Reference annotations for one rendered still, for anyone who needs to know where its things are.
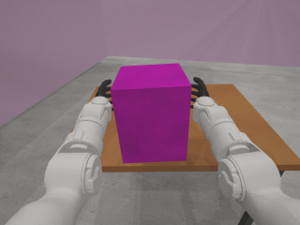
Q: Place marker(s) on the right robot upper arm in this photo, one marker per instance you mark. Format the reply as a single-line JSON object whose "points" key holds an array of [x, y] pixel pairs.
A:
{"points": [[252, 179]]}

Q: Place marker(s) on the left robot forearm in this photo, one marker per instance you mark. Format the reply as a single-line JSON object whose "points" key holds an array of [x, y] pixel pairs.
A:
{"points": [[89, 129]]}

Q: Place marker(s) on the table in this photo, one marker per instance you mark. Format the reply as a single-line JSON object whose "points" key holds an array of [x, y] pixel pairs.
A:
{"points": [[199, 154]]}

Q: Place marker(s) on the robot left hand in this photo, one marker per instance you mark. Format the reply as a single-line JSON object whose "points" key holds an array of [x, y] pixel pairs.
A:
{"points": [[103, 89]]}

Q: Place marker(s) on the left robot upper arm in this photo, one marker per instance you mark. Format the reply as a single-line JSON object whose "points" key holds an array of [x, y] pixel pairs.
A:
{"points": [[71, 178]]}

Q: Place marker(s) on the robot right hand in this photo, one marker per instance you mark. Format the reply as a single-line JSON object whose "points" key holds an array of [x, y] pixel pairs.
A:
{"points": [[200, 86]]}

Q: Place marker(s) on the carton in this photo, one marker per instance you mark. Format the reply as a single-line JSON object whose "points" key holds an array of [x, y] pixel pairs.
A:
{"points": [[151, 105]]}

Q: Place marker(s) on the right robot forearm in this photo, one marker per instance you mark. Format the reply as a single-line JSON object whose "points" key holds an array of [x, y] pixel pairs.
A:
{"points": [[221, 131]]}

